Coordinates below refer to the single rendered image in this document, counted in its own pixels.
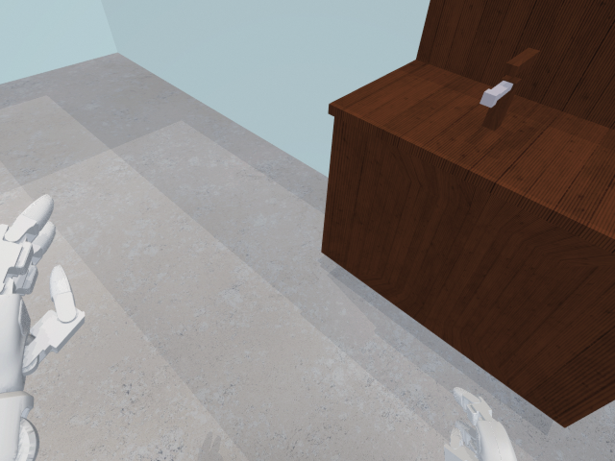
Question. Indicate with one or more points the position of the right robot hand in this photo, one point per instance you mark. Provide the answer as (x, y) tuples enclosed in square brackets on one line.
[(489, 442)]

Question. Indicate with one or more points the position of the robot left forearm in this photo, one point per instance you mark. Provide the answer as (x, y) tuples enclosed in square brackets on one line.
[(19, 440)]

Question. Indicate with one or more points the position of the tap lever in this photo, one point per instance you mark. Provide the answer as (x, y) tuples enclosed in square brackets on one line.
[(491, 96)]

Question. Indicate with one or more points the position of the counter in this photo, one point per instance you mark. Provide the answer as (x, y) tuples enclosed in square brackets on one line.
[(494, 228)]

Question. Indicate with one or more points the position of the left robot hand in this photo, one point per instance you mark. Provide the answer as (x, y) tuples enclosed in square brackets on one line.
[(21, 248)]

